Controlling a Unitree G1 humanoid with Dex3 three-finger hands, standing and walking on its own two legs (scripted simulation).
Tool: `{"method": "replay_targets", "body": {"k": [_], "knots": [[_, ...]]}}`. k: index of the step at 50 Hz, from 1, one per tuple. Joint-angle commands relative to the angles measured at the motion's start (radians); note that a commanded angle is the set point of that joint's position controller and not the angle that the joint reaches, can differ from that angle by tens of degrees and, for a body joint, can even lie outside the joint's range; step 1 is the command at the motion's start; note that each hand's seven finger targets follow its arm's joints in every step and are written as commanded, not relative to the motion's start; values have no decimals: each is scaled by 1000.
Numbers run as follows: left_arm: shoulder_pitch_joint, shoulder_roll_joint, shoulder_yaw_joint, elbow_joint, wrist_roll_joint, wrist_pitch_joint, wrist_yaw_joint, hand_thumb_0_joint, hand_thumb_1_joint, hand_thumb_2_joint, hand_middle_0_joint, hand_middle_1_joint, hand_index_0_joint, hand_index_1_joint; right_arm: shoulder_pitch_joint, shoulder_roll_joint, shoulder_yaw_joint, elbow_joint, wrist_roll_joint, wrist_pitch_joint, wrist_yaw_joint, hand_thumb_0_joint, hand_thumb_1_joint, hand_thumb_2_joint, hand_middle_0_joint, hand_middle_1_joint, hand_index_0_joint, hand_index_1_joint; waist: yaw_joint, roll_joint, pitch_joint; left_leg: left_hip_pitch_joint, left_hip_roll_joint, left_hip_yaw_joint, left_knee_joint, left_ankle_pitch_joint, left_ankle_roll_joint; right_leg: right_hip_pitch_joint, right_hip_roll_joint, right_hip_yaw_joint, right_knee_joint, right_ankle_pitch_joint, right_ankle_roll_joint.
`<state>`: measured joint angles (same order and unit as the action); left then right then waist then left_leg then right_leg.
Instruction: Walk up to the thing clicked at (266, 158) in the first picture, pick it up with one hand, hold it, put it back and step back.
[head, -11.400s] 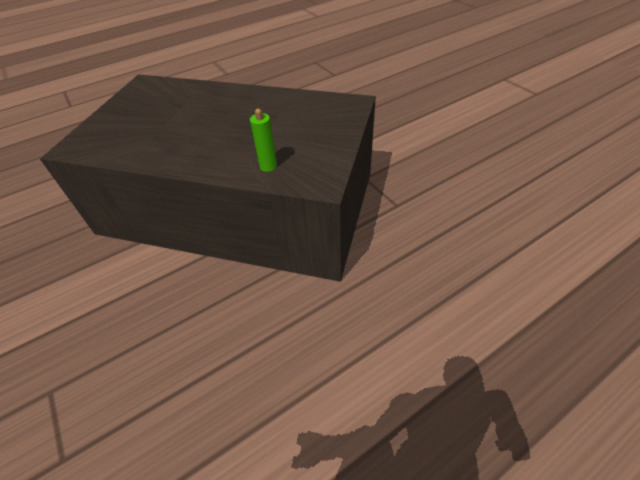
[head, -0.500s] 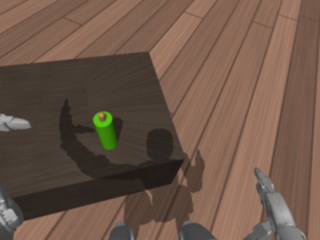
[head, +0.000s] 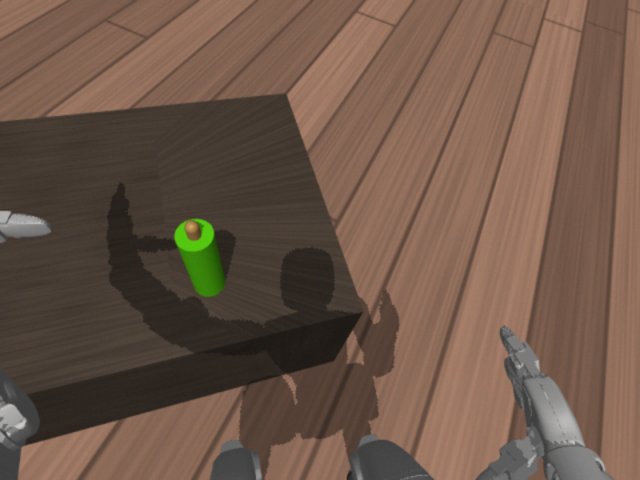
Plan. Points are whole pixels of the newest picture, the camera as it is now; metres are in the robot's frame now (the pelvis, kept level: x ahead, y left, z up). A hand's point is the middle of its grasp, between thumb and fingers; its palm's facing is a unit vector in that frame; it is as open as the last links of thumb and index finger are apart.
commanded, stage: go down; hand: left
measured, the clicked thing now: (201, 257) +0.50 +0.14 -0.17
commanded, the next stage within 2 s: none
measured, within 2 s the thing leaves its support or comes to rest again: neither
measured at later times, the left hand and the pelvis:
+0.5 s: hand out of the picture +0.46 +0.32 +0.09, palm faces +0.12 -0.99 -0.02, open 16.7 cm; pelvis +0.01 +0.00 +0.00, yaw +0 degrees
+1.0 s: hand out of the picture +0.46 +0.33 +0.09, palm faces +0.11 -0.99 -0.01, open 16.7 cm; pelvis +0.00 +0.00 +0.00, yaw +0 degrees
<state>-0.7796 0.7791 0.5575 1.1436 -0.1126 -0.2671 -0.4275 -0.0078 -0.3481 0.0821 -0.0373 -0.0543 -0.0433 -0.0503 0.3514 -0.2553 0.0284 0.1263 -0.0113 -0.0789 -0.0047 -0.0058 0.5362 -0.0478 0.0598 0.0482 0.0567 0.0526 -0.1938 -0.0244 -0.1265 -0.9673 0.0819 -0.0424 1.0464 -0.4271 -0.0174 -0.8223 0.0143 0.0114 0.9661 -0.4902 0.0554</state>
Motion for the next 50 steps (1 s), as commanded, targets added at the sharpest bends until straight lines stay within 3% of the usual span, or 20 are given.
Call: {"method": "replay_targets", "body": {"k": [1,5,8,11,12,13,14,15,16,19,25,28,32,35,38,40,42,45,47,50], "knots": [[-422,382,45,-253,-19,-71,5,0,-356,90,-38,-55,-36,-53,23,-180,-110,-177,-1,-56,-20,0,542,-53,50,50,50,50,23,299,-504,552,-20,6,-98,430,20,34,28,-46,-108,346,-66],[-394,376,39,-226,-8,-62,9,0,-323,100,-34,-59,-33,-56,34,-176,-113,-156,0,-49,-20,0,546,-51,50,50,50,50,25,286,-438,509,-23,9,-111,369,21,18,30,-47,-116,310,-68],[-312,321,21,-128,-16,-53,-7,0,-337,93,-32,-58,-34,-52,17,-156,-90,-168,2,-49,-13,0,544,-52,50,50,50,50,29,250,-385,456,-24,10,-112,354,23,21,32,-51,-116,308,-67],[-312,313,15,-150,-25,-62,-25,0,-333,95,-32,-57,-33,-53,7,-164,-92,-203,3,-54,-12,0,553,-49,50,50,50,50,21,234,-425,467,-24,13,-100,384,30,38,32,-50,-112,342,-64],[-319,349,42,-171,-27,-68,-26,0,-331,102,-30,-60,-30,-56,14,-167,-90,-196,1,-56,-12,0,553,-50,50,50,50,50,31,230,-442,473,-23,8,-98,399,30,42,33,-51,-109,349,-63],[-322,353,35,-180,-26,-70,-30,0,-345,92,-32,-58,-34,-52,26,-167,-93,-188,2,-57,-12,0,549,-50,50,50,50,50,26,249,-467,495,-25,13,-87,431,32,49,30,-47,-104,378,-61],[-340,322,22,-198,-38,-73,-36,0,-353,103,-29,-65,-30,-60,21,-165,-89,-208,5,-59,-13,0,552,-50,50,50,50,50,20,252,-488,520,-23,10,-86,462,31,51,32,-49,-105,391,-61],[-354,356,42,-242,-38,-78,-33,0,-343,113,-26,-67,-26,-63,24,-169,-92,-195,3,-58,-13,0,549,-51,50,50,50,50,31,260,-516,529,-24,6,-80,490,30,68,30,-48,-97,411,-60],[-349,362,48,-239,-40,-78,-33,0,-347,105,-27,-66,-29,-60,27,-186,-114,-182,5,-58,-17,0,546,-52,50,51,50,51,28,259,-518,543,-26,9,-78,489,30,60,29,-46,-100,411,-59],[-404,347,27,-305,-38,-80,-24,0,-350,112,-27,-68,-27,-65,21,-187,-112,-194,3,-59,-21,0,541,-54,50,51,50,51,22,283,-541,572,-29,14,-87,464,29,75,25,-39,-107,409,-59],[-332,338,22,-243,-20,-62,-1,0,-314,103,-28,-67,-31,-59,72,-177,-122,-133,6,-48,-23,0,544,-52,50,50,50,50,23,277,-399,511,-35,18,-113,362,27,32,23,-39,-130,329,-62],[-275,258,-17,-160,-25,-52,-16,0,-319,88,-33,-55,-35,-48,27,-156,-96,-177,8,-55,-13,0,542,-51,50,50,50,50,18,235,-357,483,-29,14,-116,355,28,15,29,-50,-126,314,-63],[-309,327,28,-228,-33,-70,-34,0,-343,93,-30,-58,-32,-51,-2,-163,-92,-213,10,-61,-5,0,552,-49,50,50,50,50,39,246,-407,487,-24,5,-114,398,25,37,31,-55,-109,325,-68],[-329,356,44,-222,-37,-79,-36,0,-379,101,-29,-70,-34,-63,5,-184,-111,-227,8,-63,-12,0,551,-50,50,50,50,50,26,235,-428,484,-28,11,-113,354,29,52,31,-47,-113,312,-65],[-370,375,55,-257,-47,-86,-35,0,-376,101,-28,-68,-33,-61,30,-193,-131,-182,7,-61,-16,0,547,-51,50,50,50,50,22,279,-473,525,-28,9,-97,397,26,36,28,-43,-106,337,-64],[-354,327,18,-222,-38,-80,-37,0,-365,105,-28,-61,-30,-57,8,-193,-119,-223,5,-66,-17,0,543,-53,50,50,50,50,16,273,-494,553,-22,1,-99,426,19,31,31,-48,-102,340,-67],[-395,376,38,-252,-30,-87,-35,0,-351,103,-28,-57,-30,-52,23,-199,-125,-194,0,-63,-21,0,544,-53,50,50,50,50,19,329,-500,583,-15,-5,-107,422,6,4,32,-52,-101,307,-72],[-425,371,28,-278,-24,-88,-28,0,-320,116,-20,-59,-22,-54,31,-180,-106,-171,0,-64,-23,0,553,-51,50,50,50,50,14,328,-455,551,-23,2,-118,345,9,-1,30,-48,-113,275,-72],[-371,317,-1,-176,-22,-68,-28,0,-360,112,-24,-63,-26,-59,28,-175,-96,-173,1,-63,-22,0,546,-52,50,50,50,50,2,287,-416,528,-21,0,-118,355,15,-9,31,-52,-118,292,-70],[-356,319,-7,-140,-20,-60,-33,0,-372,104,-29,-65,-31,-60,30,-165,-80,-163,0,-59,-18,0,543,-52,50,50,50,50,1,274,-382,499,-18,0,-111,354,22,-29,33,-56,-117,285,-68]]}}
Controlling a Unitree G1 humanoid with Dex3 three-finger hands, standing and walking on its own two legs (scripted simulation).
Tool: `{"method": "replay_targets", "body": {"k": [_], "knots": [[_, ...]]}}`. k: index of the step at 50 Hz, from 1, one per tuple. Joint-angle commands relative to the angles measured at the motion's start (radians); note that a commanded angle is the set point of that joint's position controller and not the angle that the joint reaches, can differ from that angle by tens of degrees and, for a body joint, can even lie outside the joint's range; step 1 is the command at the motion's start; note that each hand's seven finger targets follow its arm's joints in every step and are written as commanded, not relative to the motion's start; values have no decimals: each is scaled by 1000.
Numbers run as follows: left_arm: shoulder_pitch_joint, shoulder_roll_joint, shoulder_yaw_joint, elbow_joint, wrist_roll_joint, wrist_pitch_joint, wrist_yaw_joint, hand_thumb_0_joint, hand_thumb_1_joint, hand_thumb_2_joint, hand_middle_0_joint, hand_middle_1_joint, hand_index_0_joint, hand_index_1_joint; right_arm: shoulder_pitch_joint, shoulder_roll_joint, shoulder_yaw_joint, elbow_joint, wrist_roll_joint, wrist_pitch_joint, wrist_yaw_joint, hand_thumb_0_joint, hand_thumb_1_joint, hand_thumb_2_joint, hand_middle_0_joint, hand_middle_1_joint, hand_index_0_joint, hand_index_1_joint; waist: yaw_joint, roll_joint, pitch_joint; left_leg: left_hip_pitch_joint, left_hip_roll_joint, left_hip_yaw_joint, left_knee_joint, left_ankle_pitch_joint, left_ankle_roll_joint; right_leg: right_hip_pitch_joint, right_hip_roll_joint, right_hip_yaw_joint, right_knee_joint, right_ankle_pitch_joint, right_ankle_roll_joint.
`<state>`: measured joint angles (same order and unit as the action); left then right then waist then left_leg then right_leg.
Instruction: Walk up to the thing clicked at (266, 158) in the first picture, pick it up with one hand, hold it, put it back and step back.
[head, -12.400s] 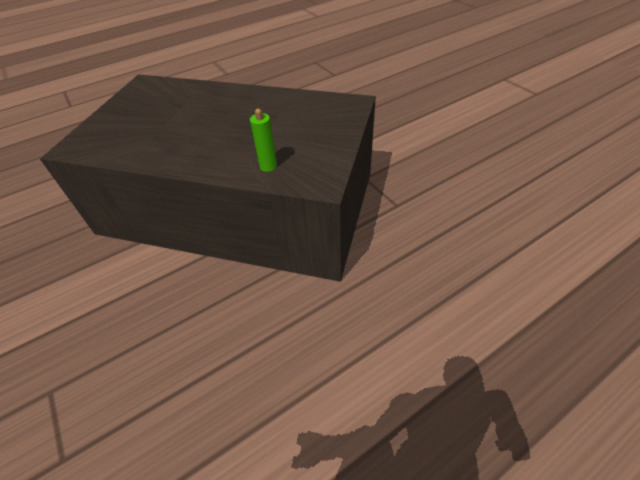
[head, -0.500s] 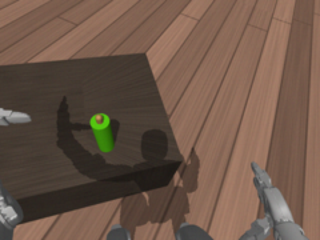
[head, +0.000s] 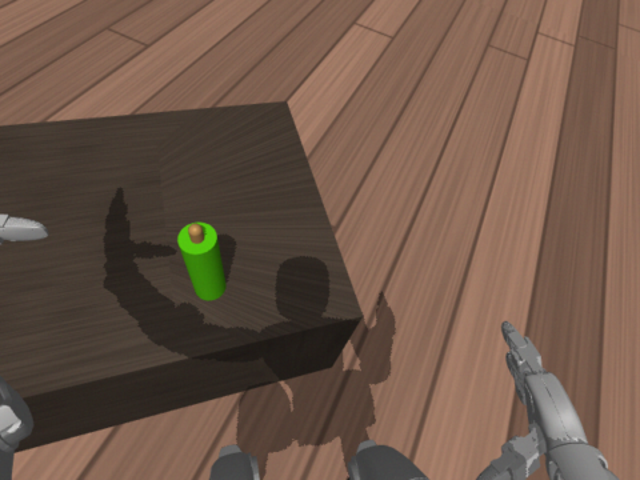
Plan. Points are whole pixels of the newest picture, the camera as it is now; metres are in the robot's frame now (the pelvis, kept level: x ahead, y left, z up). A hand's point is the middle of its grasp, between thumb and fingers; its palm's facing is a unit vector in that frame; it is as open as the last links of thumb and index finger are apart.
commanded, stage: go down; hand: left
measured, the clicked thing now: (203, 260) +0.50 +0.14 -0.17
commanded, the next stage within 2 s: none
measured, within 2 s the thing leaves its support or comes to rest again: neither
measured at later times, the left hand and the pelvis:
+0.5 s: hand out of the picture +0.46 +0.32 +0.09, palm faces +0.11 -0.99 -0.04, open 16.8 cm; pelvis +0.00 +0.00 +0.00, yaw +0 degrees
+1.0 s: hand out of the picture +0.46 +0.32 +0.09, palm faces +0.10 -0.99 -0.03, open 16.9 cm; pelvis +0.00 -0.01 +0.00, yaw +0 degrees
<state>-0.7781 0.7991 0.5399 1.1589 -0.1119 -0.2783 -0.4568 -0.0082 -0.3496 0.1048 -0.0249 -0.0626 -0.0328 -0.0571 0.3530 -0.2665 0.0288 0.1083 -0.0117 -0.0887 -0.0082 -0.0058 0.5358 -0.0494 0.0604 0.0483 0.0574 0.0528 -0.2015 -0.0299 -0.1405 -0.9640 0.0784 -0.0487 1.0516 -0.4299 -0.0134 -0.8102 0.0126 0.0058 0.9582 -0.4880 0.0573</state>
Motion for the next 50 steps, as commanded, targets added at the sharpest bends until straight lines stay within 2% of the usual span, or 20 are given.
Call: {"method": "replay_targets", "body": {"k": [1,4,6,7,11,12,14,16,17,20,21,23,26,32,37,40,42,43,46,50], "knots": [[-367,320,18,-167,-16,-50,0,0,-381,108,-29,-69,-31,-65,21,-164,-92,-161,1,-49,-13,0,546,-52,50,50,50,50,7,266,-379,485,-18,10,-111,353,22,-27,33,-47,-108,296,-68],[-377,381,54,-198,-7,-64,6,0,-395,108,-27,-71,-31,-66,35,-168,-100,-175,1,-47,-9,0,550,-50,50,50,50,50,22,267,-404,462,-28,20,-104,333,28,8,29,-38,-103,307,-65],[-329,336,46,-146,-22,-59,-3,0,-395,105,-30,-75,-35,-67,22,-160,-91,-186,3,-50,-7,0,551,-49,50,50,50,50,27,260,-399,464,-24,15,-106,338,24,-1,33,-45,-103,291,-67],[-358,355,62,-205,-30,-65,-1,0,-420,105,-27,-74,-31,-69,24,-178,-112,-199,4,-53,-6,0,545,-51,50,50,50,50,23,259,-447,502,-18,7,-106,373,21,5,37,-50,-94,305,-69],[-403,368,60,-259,-29,-70,-2,0,-400,120,-23,-79,-27,-74,29,-171,-101,-190,2,-53,-14,0,544,-53,50,50,50,50,31,319,-503,546,-20,8,-106,399,12,18,35,-42,-94,317,-71],[-391,339,44,-242,-28,-65,-1,0,-375,115,-25,-72,-27,-67,3,-160,-86,-192,3,-54,-15,0,543,-53,50,50,50,50,38,314,-485,534,-22,9,-112,377,11,14,34,-42,-97,299,-71],[-414,377,61,-274,-28,-66,8,0,-397,120,-24,-77,-27,-73,2,-176,-107,-188,4,-53,-23,0,543,-53,50,51,50,51,32,313,-494,540,-23,13,-114,364,13,29,34,-39,-102,301,-70],[-388,306,17,-238,-19,-55,5,0,-379,120,-25,-75,-27,-72,6,-155,-85,-172,-1,-49,-20,0,541,-54,50,51,50,51,32,314,-472,540,-21,14,-115,379,12,6,33,-39,-108,308,-71],[-354,314,23,-203,-17,-51,6,0,-373,131,-21,-81,-22,-78,31,-178,-112,-156,-1,-46,-24,0,543,-54,50,51,50,51,30,293,-424,527,-19,12,-121,378,8,-5,36,-45,-110,302,-72],[-327,339,39,-215,-10,-52,7,0,-353,127,-23,-83,-27,-76,28,-164,-95,-145,1,-41,-15,0,554,-50,50,51,50,51,52,304,-414,524,-14,4,-121,415,5,-18,38,-53,-102,298,-76],[-310,324,39,-193,-12,-52,5,0,-363,118,-24,-79,-29,-72,37,-170,-107,-160,0,-43,-14,0,548,-51,50,50,50,50,34,279,-419,534,-10,2,-114,437,8,-15,40,-56,-101,316,-74],[-308,285,23,-193,-22,-58,-5,0,-365,125,-20,-86,-28,-77,39,-142,-74,-153,2,-45,-8,0,554,-49,50,50,50,50,33,258,-367,501,-12,1,-121,412,9,-18,41,-58,-100,305,-73],[-300,311,52,-192,-38,-69,-15,0,-377,114,-23,-81,-31,-71,23,-155,-83,-171,4,-52,-7,0,554,-48,50,50,50,50,36,236,-379,484,-17,7,-117,381,16,-2,39,-52,-102,306,-68],[-378,352,57,-325,-46,-76,-25,0,-396,119,-25,-82,-30,-76,26,-167,-89,-184,3,-57,-10,0,549,-51,50,50,50,50,39,329,-515,600,-23,13,-96,488,12,25,30,-39,-99,373,-65],[-353,330,39,-269,-39,-60,-21,0,-379,133,-23,-87,-26,-83,20,-162,-89,-140,6,-52,-18,0,548,-52,50,51,50,51,36,313,-441,558,-27,13,-114,423,12,18,27,-37,-111,340,-69],[-358,365,50,-267,-23,-53,-12,0,-403,127,-26,-90,-31,-84,30,-161,-88,-143,7,-48,-16,0,546,-52,50,51,50,51,38,291,-403,523,-30,19,-118,394,21,27,26,-34,-118,336,-66],[-285,320,32,-142,-23,-39,-20,0,-409,122,-25,-86,-31,-80,34,-144,-68,-135,9,-46,-11,0,546,-51,50,51,50,51,25,222,-348,469,-32,21,-115,371,32,22,28,-37,-122,339,-61],[-318,345,47,-207,-28,-48,-21,0,-422,121,-24,-88,-30,-82,36,-142,-70,-125,9,-47,-8,0,548,-51,50,51,50,51,30,244,-357,474,-31,20,-115,372,30,20,27,-35,-119,333,-62],[-259,289,22,-92,-43,-40,-47,0,-455,103,-31,-88,-39,-80,11,-155,-71,-192,10,-55,-2,0,548,-50,50,51,50,51,14,165,-342,434,-32,23,-105,350,41,23,30,-39,-120,338,-54],[-308,371,60,-180,-37,-62,-46,0,-448,98,-31,-84,-41,-75,20,-176,-89,-209,9,-64,-1,0,552,-48,50,51,50,51,28,219,-427,454,-39,29,-91,355,38,47,26,-27,-108,353,-54]]}}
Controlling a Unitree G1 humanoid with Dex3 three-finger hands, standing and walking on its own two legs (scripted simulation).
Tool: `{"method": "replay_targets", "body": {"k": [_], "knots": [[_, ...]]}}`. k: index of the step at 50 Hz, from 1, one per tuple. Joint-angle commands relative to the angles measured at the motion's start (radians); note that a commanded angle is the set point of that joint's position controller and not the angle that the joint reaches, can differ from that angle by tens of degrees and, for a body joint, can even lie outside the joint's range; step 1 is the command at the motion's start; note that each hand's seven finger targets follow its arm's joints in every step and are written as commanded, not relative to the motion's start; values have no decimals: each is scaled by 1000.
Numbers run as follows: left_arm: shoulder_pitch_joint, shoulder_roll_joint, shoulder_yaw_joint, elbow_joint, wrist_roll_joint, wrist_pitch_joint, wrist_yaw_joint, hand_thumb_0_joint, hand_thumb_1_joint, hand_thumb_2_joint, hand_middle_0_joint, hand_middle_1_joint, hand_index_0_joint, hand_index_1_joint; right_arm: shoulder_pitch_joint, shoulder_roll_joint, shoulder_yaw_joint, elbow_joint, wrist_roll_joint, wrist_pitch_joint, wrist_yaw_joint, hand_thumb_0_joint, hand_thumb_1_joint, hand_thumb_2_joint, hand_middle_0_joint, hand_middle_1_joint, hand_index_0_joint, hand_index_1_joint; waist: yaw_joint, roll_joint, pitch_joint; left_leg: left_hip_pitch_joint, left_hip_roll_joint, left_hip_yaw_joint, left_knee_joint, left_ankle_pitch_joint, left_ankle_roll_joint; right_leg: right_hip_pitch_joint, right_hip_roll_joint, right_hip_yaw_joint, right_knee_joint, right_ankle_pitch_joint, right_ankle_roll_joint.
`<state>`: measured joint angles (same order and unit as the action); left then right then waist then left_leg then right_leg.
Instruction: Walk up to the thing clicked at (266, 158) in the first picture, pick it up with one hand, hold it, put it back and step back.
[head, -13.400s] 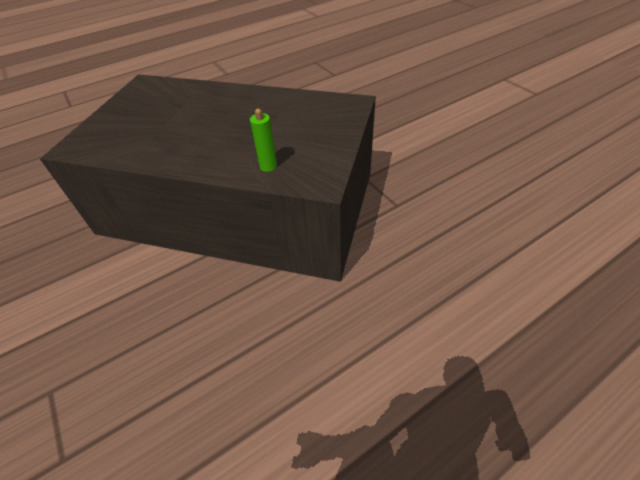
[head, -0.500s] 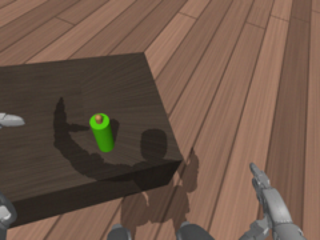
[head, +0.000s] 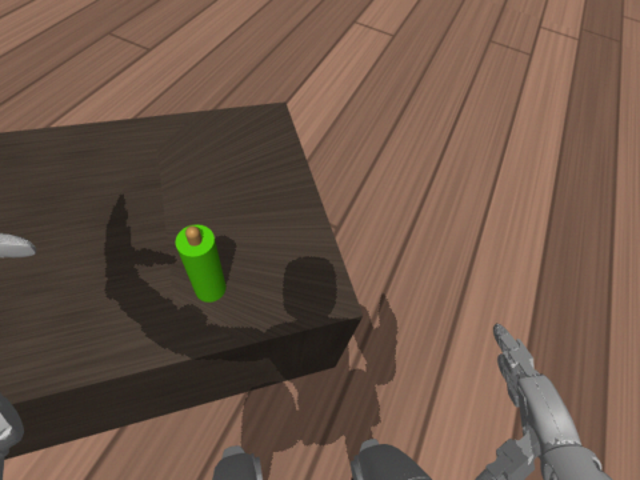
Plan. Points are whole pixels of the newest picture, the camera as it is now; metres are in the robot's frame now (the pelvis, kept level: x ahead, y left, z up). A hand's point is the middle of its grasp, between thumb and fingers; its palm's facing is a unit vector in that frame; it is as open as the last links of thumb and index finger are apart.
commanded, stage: go down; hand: left
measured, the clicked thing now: (202, 262) +0.50 +0.14 -0.18
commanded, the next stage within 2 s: approach in 1.16 s
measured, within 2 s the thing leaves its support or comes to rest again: neither
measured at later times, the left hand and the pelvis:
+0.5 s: hand out of the picture +0.46 +0.33 +0.09, palm faces +0.10 -0.99 -0.03, open 17.0 cm; pelvis +0.00 +0.01 +0.00, yaw +0 degrees
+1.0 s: hand out of the picture +0.46 +0.32 +0.10, palm faces +0.12 -0.99 -0.03, open 15.4 cm; pelvis +0.00 +0.00 +0.00, yaw +0 degrees
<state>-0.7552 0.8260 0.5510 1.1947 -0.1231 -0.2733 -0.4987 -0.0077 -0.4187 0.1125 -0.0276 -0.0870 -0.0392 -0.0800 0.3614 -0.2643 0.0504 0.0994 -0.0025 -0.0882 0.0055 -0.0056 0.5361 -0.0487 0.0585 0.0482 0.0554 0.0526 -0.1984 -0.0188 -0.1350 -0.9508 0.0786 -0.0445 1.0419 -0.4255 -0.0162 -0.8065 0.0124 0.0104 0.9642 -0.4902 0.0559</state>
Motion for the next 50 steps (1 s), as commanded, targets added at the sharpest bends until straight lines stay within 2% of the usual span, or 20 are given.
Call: {"method": "replay_targets", "body": {"k": [1,3,5,8,11,16,17,20,22,26,34,38,39,42,43,44,45,47,48,50], "knots": [[-356,336,49,-242,-32,-72,-5,0,-474,101,-31,-85,-38,-78,16,-185,-119,-206,-1,-63,-14,0,545,-51,50,51,50,51,23,224,-459,471,-36,19,-87,364,35,42,27,-38,-110,352,-58],[-400,359,67,-303,-38,-77,0,0,-488,111,-29,-100,-39,-91,26,-184,-117,-191,-2,-61,-20,0,547,-50,50,50,50,50,42,289,-495,532,-32,11,-103,364,18,26,30,-45,-110,312,-67],[-434,354,62,-346,-43,-77,10,0,-443,118,-25,-97,-35,-87,18,-180,-116,-183,-1,-60,-25,0,548,-50,50,51,50,51,38,311,-514,559,-29,6,-112,364,14,27,30,-46,-113,302,-70],[-433,338,44,-337,-30,-68,30,0,-451,124,-27,-98,-35,-91,3,-185,-117,-166,-4,-60,-34,0,540,-53,50,50,50,50,39,341,-471,574,-23,2,-129,352,1,2,32,-48,-119,271,-75],[-407,282,2,-283,-11,-52,40,0,-431,134,-25,-96,-29,-91,15,-170,-120,-120,-6,-53,-36,0,543,-53,50,51,50,51,30,325,-405,549,-19,-1,-139,337,2,-28,33,-52,-129,256,-76],[-343,285,4,-202,-4,-43,40,0,-450,105,-34,-97,-46,-86,14,-150,-93,-125,-1,-53,-30,0,551,-48,50,50,50,50,30,234,-312,437,-29,12,-147,237,23,-14,34,-50,-140,226,-69],[-333,254,-6,-170,-11,-43,32,0,-423,97,-34,-89,-46,-76,6,-151,-99,-136,-1,-55,-28,0,555,-46,50,50,50,50,26,214,-299,426,-24,7,-148,235,20,-24,38,-55,-135,221,-70],[-332,278,12,-177,-24,-54,15,0,-467,100,-35,-98,-49,-85,19,-148,-85,-162,-1,-59,-24,0,554,-47,50,50,50,50,24,210,-363,444,-25,10,-128,288,27,1,37,-53,-127,266,-66],[-354,324,38,-238,-34,-67,9,0,-465,108,-34,-102,-48,-89,35,-174,-113,-159,0,-62,-25,0,556,-47,50,50,50,50,31,230,-410,477,-24,7,-119,333,23,10,36,-51,-116,292,-67],[-413,339,48,-353,-47,-70,7,0,-429,141,-42,-122,-55,-110,33,-189,-129,-172,-1,-64,-33,0,555,-48,50,51,50,51,41,307,-541,594,-22,3,-104,460,10,34,34,-49,-107,353,-67],[-388,296,13,-332,-8,-43,49,0,-300,250,-148,-229,-158,-220,26,-159,-112,-109,-6,-44,-34,0,551,-49,50,51,50,51,53,318,-448,584,-22,7,-132,430,7,17,30,-47,-139,321,-71],[-310,213,-27,-225,-6,-18,50,0,-282,295,-193,-289,-208,-275,9,-148,-97,-116,-2,-44,-27,0,557,-47,50,51,50,51,39,239,-337,501,-22,11,-149,365,19,13,33,-51,-149,304,-67],[-358,258,-7,-279,-8,-26,55,0,-271,292,-191,-286,-207,-271,12,-155,-104,-115,0,-43,-26,0,561,-45,50,51,50,51,39,247,-332,495,-20,8,-152,344,18,6,34,-53,-147,284,-69],[-347,266,7,-223,-15,-26,50,0,-288,282,-185,-283,-205,-265,0,-173,-124,-148,3,-47,-23,0,560,-45,50,50,50,51,29,191,-327,469,-17,3,-144,336,25,7,38,-54,-141,284,-64],[-360,307,33,-266,-14,-35,52,0,-309,278,-175,-278,-195,-260,12,-178,-128,-151,3,-49,-22,0,560,-44,50,51,50,51,32,196,-350,478,-19,6,-143,334,27,20,36,-51,-138,290,-64],[-367,309,32,-261,-17,-38,50,0,-309,279,-181,-280,-201,-263,35,-173,-128,-151,4,-49,-22,0,557,-45,50,50,50,50,28,196,-377,486,-25,14,-129,355,33,36,32,-44,-139,321,-59],[-356,269,20,-250,-24,-39,41,0,-305,270,-167,-266,-187,-249,31,-161,-115,-155,5,-50,-21,0,561,-45,50,50,50,50,26,187,-391,502,-24,13,-128,376,31,37,35,-46,-134,333,-58],[-356,272,26,-266,-34,-43,32,0,-307,269,-168,-260,-184,-246,33,-159,-104,-180,5,-55,-18,0,553,-47,50,51,50,51,36,200,-456,519,-31,18,-116,416,33,77,29,-38,-131,374,-55],[-349,301,35,-267,-32,-42,28,0,-301,279,-176,-271,-192,-258,33,-175,-120,-169,5,-56,-22,0,556,-47,50,51,50,51,41,226,-471,536,-30,17,-114,444,29,82,29,-39,-130,389,-56],[-422,366,62,-374,-27,-49,32,0,-271,305,-216,-302,-230,-290,39,-167,-110,-149,4,-53,-24,0,552,-48,50,51,50,51,53,292,-528,575,-33,19,-111,461,24,87,24,-32,-129,390,-57]]}}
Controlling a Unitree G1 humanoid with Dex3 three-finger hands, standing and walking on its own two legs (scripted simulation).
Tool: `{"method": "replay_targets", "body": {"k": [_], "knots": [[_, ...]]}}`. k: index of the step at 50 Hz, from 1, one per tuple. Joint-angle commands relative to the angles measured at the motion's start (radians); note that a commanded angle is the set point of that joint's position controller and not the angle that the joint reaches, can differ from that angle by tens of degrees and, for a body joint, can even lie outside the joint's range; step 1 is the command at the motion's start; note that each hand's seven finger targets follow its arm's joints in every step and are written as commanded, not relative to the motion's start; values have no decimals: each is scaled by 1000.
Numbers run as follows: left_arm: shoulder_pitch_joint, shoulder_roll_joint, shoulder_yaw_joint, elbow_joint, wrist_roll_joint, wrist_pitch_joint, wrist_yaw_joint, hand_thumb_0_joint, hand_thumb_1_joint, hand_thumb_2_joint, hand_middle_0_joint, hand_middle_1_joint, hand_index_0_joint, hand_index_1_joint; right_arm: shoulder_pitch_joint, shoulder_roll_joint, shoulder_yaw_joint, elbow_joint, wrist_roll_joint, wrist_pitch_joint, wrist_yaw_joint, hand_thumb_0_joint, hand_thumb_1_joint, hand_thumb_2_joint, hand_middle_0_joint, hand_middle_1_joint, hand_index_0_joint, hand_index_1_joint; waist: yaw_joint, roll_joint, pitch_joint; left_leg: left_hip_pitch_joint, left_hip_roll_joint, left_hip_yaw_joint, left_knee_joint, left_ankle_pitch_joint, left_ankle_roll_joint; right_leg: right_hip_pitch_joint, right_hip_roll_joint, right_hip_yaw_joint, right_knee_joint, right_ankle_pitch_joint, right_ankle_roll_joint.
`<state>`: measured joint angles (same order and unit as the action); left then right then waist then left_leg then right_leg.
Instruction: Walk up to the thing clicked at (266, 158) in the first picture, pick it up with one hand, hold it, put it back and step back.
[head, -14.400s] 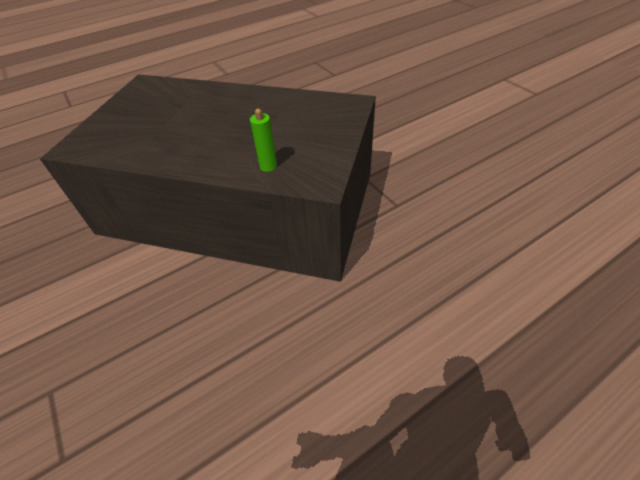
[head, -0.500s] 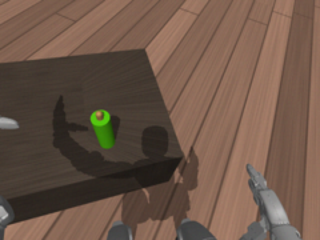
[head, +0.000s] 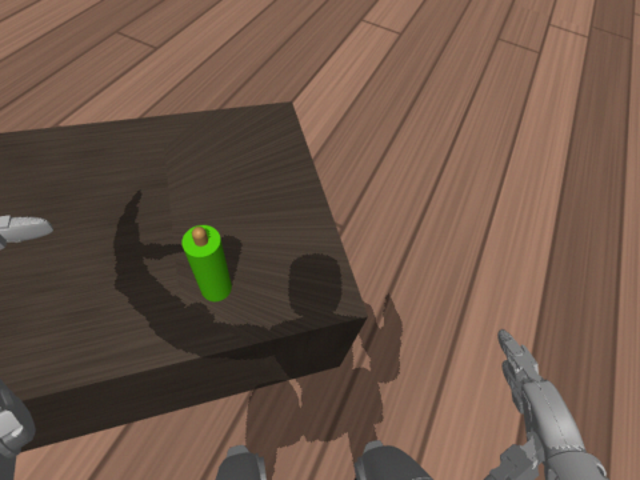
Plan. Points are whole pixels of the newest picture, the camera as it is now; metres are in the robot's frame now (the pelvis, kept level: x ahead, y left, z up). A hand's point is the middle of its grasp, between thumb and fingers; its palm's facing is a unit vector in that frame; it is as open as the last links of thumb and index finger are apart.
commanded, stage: go down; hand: left
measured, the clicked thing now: (208, 262) +0.50 +0.14 -0.18
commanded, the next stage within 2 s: approach in 0.16 s
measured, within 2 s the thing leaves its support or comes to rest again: neither
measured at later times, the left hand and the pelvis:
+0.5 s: hand (34, 221) +0.45 +0.30 +0.05, palm faces +0.10 -0.99 +0.03, open 13.9 cm; pelvis +0.00 +0.00 -0.01, yaw +0 degrees
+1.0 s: hand (161, 270) +0.49 +0.22 -0.16, palm faces +0.09 -1.00 +0.01, open 12.8 cm; pelvis -0.05 +0.00 -0.11, yaw -3 degrees
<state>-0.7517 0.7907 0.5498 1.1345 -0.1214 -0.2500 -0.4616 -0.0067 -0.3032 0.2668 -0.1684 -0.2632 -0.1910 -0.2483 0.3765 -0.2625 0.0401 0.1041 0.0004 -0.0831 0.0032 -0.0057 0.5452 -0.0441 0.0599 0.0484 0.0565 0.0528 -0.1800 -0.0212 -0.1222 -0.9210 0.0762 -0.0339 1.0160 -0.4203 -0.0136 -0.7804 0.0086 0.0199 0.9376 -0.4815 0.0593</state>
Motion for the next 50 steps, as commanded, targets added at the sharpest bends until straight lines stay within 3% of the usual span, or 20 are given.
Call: {"method": "replay_targets", "body": {"k": [1,4,6,7,9,11,13,14,16,19,20,22,25,28,32,34,38,43,46,50], "knots": [[-402,350,39,-264,-29,-64,-5,0,-244,326,-237,-322,-251,-311,14,-171,-108,-164,1,-59,-23,0,553,-47,50,51,50,51,23,275,-531,552,-27,4,-86,461,20,49,30,-46,-105,381,-61],[-414,322,16,-246,-22,-61,7,0,-223,353,-244,-344,-258,-333,-35,-169,-98,-155,-3,-56,-26,0,552,-48,50,51,50,51,33,281,-446,512,-25,4,-110,395,12,22,31,-47,-116,325,-69],[-406,370,37,-228,-4,-62,20,0,-181,353,-256,-344,-271,-331,-18,-191,-129,-122,-7,-48,-29,0,552,-47,50,51,50,51,34,293,-439,518,-21,-3,-117,383,7,2,32,-51,-118,301,-74],[-410,370,33,-234,1,-62,23,0,-168,349,-245,-338,-261,-322,-22,-182,-119,-133,-6,-48,-28,0,557,-46,50,51,50,51,32,286,-431,514,-25,1,-120,360,11,8,31,-49,-126,293,-73],[-406,316,4,-226,-3,-62,22,0,-146,352,-251,-350,-271,-331,-22,-163,-99,-159,-5,-50,-27,0,559,-45,51,51,50,51,23,255,-430,513,-26,4,-124,355,15,32,32,-50,-133,306,-70],[-363,311,4,-183,-4,-60,18,0,-157,351,-247,-349,-268,-330,33,-153,-97,-97,-5,-42,-26,0,558,-45,51,51,50,51,19,247,-395,487,-30,10,-120,352,22,32,31,-48,-134,317,-66],[-327,276,-13,-149,-13,-59,7,0,-105,368,-283,-375,-303,-354,-2,-149,-86,-138,-1,-49,-23,0,562,-44,51,51,50,51,13,201,-373,458,-33,13,-117,332,30,36,31,-46,-137,317,-60],[-325,275,-12,-141,-20,-60,3,0,-185,334,-362,-395,-378,-381,5,-159,-92,-143,-1,-51,-24,0,567,-45,49,52,50,52,7,186,-376,457,-30,15,-113,340,33,36,33,-47,-137,330,-58],[-307,232,-19,-102,-35,-64,-12,0,-236,353,-354,-405,-368,-395,12,-134,-61,-133,1,-54,-16,0,566,-46,49,52,50,52,5,171,-356,436,-28,9,-106,347,33,11,33,-51,-126,328,-59],[-299,206,-13,-85,-66,-83,-18,0,-241,366,-349,-418,-367,-405,-21,-173,-100,-137,3,-63,-15,0,572,-45,49,52,50,52,-4,143,-321,384,-29,6,-93,312,38,-25,34,-52,-105,305,-61],[-313,201,-12,-101,-73,-95,-16,0,-235,370,-340,-415,-358,-402,-26,-186,-117,-161,2,-69,-15,0,576,-44,49,52,50,52,-12,151,-331,381,-29,7,-82,301,37,-36,32,-49,-99,300,-60],[-319,169,-19,-100,-68,-117,-7,0,-261,350,-320,-395,-339,-381,-18,-170,-107,-160,-4,-73,-9,0,578,-42,49,52,50,52,-17,159,-348,387,-26,1,-59,317,34,-80,34,-54,-73,303,-62],[-328,143,-23,-91,-57,-156,19,0,-308,315,-271,-346,-288,-334,-15,-196,-144,-194,-14,-79,-8,0,574,-44,49,51,50,51,-46,153,-378,372,-23,-6,-16,316,31,-137,36,-56,-34,295,-64],[-336,150,0,-92,-52,-208,39,0,-338,324,-291,-364,-305,-356,11,-191,-137,-243,-26,-84,2,0,569,-44,49,51,49,51,-59,169,-449,359,-21,-21,41,370,26,-171,38,-62,21,318,-68],[-362,183,27,-116,-28,-274,81,0,-310,391,-368,-439,-379,-434,40,-206,-160,-274,-48,-85,12,0,559,-46,49,51,49,51,-74,260,-534,351,-16,-36,122,441,15,-234,38,-64,103,336,-73],[-377,214,53,-141,-6,-312,114,0,-264,455,-427,-502,-436,-500,44,-204,-164,-297,-62,-84,21,0,556,-47,49,51,49,51,-79,302,-566,337,-13,-42,158,431,12,-281,40,-65,139,311,-76],[-418,225,46,-147,51,-377,178,0,-213,508,-508,-581,-519,-577,22,-206,-186,-309,-87,-69,36,0,545,-48,50,51,49,51,-91,406,-543,264,-5,-56,201,330,3,-399,45,-70,212,206,-86],[-420,134,0,-39,87,-424,216,0,-263,475,-522,-595,-541,-581,0,-201,-182,-405,-101,-63,46,0,536,-47,50,50,49,50,-150,411,-501,126,4,-77,256,160,3,-526,51,-86,288,94,-92],[-404,171,18,19,106,-441,236,0,-301,435,-486,-555,-507,-539,27,-218,-194,-464,-102,-60,51,0,536,-46,50,50,49,50,-183,391,-533,50,2,-81,318,161,13,-565,58,-91,341,109,-91],[-380,171,31,63,112,-460,255,0,-308,439,-484,-553,-506,-536,45,-236,-218,-585,-98,-64,58,0,539,-46,50,50,49,50,-223,339,-574,-80,-10,-82,406,137,32,-573,61,-80,403,124,-83]]}}
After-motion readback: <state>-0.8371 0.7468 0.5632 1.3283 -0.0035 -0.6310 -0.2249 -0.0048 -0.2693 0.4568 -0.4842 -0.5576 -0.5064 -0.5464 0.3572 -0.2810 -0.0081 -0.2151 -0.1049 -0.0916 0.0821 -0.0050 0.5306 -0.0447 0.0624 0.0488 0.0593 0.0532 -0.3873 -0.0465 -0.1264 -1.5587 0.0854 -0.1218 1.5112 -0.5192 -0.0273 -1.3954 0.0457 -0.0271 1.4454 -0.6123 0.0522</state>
